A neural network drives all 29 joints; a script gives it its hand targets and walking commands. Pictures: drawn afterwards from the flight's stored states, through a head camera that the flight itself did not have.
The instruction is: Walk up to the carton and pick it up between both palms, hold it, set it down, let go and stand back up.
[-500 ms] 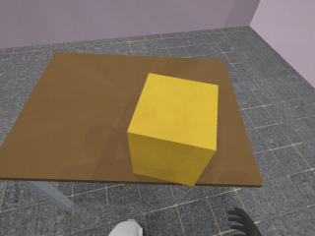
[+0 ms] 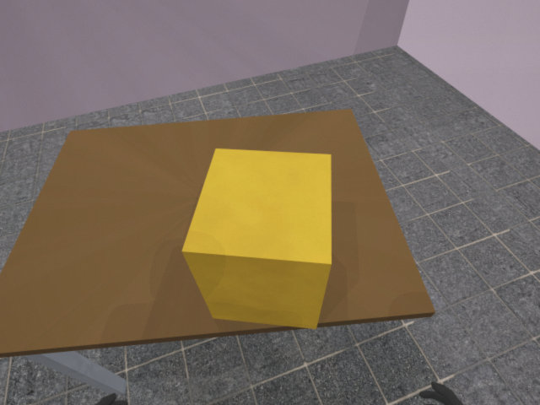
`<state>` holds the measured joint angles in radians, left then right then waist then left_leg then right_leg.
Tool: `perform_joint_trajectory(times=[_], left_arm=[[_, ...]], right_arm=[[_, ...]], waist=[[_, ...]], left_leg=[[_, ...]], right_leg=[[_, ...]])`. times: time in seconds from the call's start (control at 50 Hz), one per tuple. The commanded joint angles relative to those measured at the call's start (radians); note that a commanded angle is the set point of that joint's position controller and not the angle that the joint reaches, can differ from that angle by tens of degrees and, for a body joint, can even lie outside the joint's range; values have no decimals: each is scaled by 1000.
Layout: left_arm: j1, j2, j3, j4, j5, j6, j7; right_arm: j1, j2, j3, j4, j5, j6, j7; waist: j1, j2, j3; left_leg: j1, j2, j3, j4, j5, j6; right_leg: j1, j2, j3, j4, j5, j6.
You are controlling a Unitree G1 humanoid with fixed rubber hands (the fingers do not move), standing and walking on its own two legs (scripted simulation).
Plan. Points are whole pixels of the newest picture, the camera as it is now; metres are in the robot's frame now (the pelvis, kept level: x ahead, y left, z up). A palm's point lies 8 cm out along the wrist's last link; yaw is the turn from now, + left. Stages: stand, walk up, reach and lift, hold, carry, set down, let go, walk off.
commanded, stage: walk up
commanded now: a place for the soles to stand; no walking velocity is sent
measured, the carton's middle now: (267, 242) +0.39 +0.01 -0.03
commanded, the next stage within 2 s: reach and lift in 0.96 s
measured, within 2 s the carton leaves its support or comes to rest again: neither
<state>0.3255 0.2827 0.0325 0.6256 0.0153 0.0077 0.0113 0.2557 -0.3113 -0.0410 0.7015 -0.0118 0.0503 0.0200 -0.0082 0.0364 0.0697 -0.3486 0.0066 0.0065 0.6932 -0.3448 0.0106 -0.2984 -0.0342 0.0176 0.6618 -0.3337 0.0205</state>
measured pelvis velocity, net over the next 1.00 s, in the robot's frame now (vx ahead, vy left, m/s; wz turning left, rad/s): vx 0.00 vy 0.01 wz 0.08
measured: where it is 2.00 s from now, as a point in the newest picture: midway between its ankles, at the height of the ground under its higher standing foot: outside the picture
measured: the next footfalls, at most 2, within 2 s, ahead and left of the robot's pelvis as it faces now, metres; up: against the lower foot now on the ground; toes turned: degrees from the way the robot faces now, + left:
left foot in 0.02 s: +0.07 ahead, +0.13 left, +0.00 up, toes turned +3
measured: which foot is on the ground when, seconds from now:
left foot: up 0.00-0.00, down 0.02-1.00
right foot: down 0.00-1.00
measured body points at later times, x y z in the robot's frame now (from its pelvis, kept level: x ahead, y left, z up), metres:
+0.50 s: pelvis +0.00 +0.01 +0.01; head +0.01 +0.01 +0.46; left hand +0.09 +0.28 -0.10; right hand +0.12 -0.25 -0.10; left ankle +0.03 +0.13 -0.72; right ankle +0.01 -0.13 -0.72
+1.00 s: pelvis +0.00 +0.01 +0.00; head +0.01 +0.01 +0.45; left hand +0.09 +0.28 -0.10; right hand +0.14 -0.25 -0.10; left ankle +0.03 +0.14 -0.72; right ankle +0.01 -0.13 -0.72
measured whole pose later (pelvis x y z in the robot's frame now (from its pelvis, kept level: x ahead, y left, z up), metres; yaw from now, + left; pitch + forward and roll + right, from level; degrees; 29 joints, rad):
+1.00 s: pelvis +0.00 +0.01 +0.00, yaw +5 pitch -1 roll -1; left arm 0.29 0.30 0.01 0.62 0.01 0.03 0.00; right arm 0.25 -0.28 -0.03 0.71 -0.02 -0.01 0.04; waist 0.00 0.00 0.04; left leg -0.33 -0.01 -0.07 0.62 -0.27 -0.01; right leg -0.26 -0.05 -0.05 0.60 -0.32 0.02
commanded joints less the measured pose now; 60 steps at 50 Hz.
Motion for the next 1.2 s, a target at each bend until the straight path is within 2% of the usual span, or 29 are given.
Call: perform_joint_trajectory(times=[0.0,0.02,0.04,0.06,0.08,0.14,0.2,0.32,0.46,0.48,0.58,0.78,0.94,0.96,0.98,1.0,1.02,1.04,1.06,1.1,1.12,1.14,1.18], left_arm=[[-22,177,38,-95,-15,-20,-12],[35,143,23,-102,-27,-25,-18],[51,109,13,-90,-30,-18,-14],[6,129,18,-92,-17,-12,-11],[-36,153,24,-100,-15,-10,-9],[-36,144,21,-100,-13,-10,-11],[-37,142,17,-93,-12,-17,-12],[-42,137,15,-79,-10,-29,-14],[-29,136,15,-63,-10,-31,-16],[-31,150,22,-72,-5,-33,-14],[-26,165,29,-76,-7,-28,-11],[-15,160,29,-84,-5,-21,-11],[-21,160,23,-90,-8,-26,-12],[-413,171,29,-133,-12,111,8],[-356,112,15,-155,7,167,30],[-359,103,25,-155,12,186,30],[-330,104,26,-177,-3,194,27],[-313,103,27,-190,-18,202,22],[-295,107,30,-232,-31,203,21],[-231,120,57,-250,-36,202,15],[-199,119,66,-239,-31,197,10],[-179,116,78,-241,-20,194,6],[-164,124,95,-200,-10,186,-5]], right_arm=[[-24,-90,-15,-95,-13,-52,-9],[-22,-124,-18,-96,-19,-58,-11],[-31,-148,-25,-76,10,-55,-7],[-23,-120,-18,-73,23,-53,-3],[-12,-92,-5,-73,26,-54,-1],[-19,-119,-7,-86,20,-54,-5],[-13,-121,-7,-89,18,-57,-3],[-7,-116,-6,-98,16,-63,-1],[-4,-114,-7,-103,12,-61,-2],[-6,-124,-12,-104,10,-55,-1],[5,-117,-13,-108,6,-48,2],[-1,-127,-18,-115,9,-46,2],[-1,-128,-20,-115,9,-49,7],[-362,-15,-115,35,-79,-218,12],[-311,-82,-144,91,-77,-267,36],[-311,-84,-144,107,-68,-280,45],[-288,-73,-141,104,-69,-294,42],[-262,-65,-134,99,-72,-303,35],[-223,-61,-130,80,-67,-313,28],[-160,-45,-102,67,-59,-325,10],[-142,-33,-79,71,-44,-330,3],[-127,-24,-60,68,-25,-333,-4],[-124,8,-28,48,-13,-331,-25]], waist=[[3,-165,-131],[26,-106,-213],[48,-50,-212],[28,-51,-174],[8,-61,-132],[16,-2,-76],[14,19,-59],[5,10,-60],[0,-16,-76],[-1,-11,-67],[-4,-49,-84],[9,-20,-71],[2,-20,-66],[-8,48,-62],[-5,95,-5],[3,66,-35],[4,7,-76],[6,-37,-96],[2,-57,-119],[-9,-126,-160],[0,-118,-165],[11,-99,-186],[21,-102,-151]], left_leg=[[152,48,-78,-214,249,5],[222,111,-163,-188,351,33],[136,123,-165,-187,265,51],[65,105,-147,-205,194,44],[58,88,-122,-216,189,33],[13,89,-130,-246,133,31],[5,94,-144,-270,85,35],[18,89,-149,-271,62,35],[50,79,-146,-243,100,35],[53,68,-138,-219,139,40],[72,53,-134,-181,173,39],[16,57,-174,-212,139,44],[19,53,-197,-219,130,49],[-67,51,20,-205,-123,-21],[-154,81,12,-268,-220,-3],[-172,80,37,-267,-185,-2],[-127,68,45,-234,-105,-6],[-35,47,60,-220,-50,-11],[50,35,61,-222,4,-7],[230,-4,72,-210,156,-1],[278,-18,73,-213,234,-10],[302,-28,75,-222,262,-16],[291,-47,88,-241,290,-20]], right_leg=[[34,-123,113,-112,361,-92],[18,-91,82,-94,283,-64],[77,-47,48,-138,142,-45],[117,-57,63,-153,112,-47],[91,-60,70,-147,122,-50],[69,-60,60,-159,98,-51],[58,-52,48,-169,62,-46],[47,-51,42,-189,61,-42],[32,-58,37,-201,61,-45],[22,-63,40,-199,74,-49],[7,-84,47,-210,54,-62],[42,-71,13,-178,29,-55],[41,-78,-9,-193,6,-53],[-25,55,-107,-81,-127,-60],[96,82,-128,-31,-73,-49],[140,82,-123,-25,-60,-48],[127,64,-114,-37,-37,-45],[86,52,-101,-85,-49,-43],[74,47,-98,-128,-20,-37],[65,34,-67,-215,108,-26],[85,39,-62,-236,198,-19],[125,41,-52,-252,226,-17],[168,37,-33,-282,284,-6]])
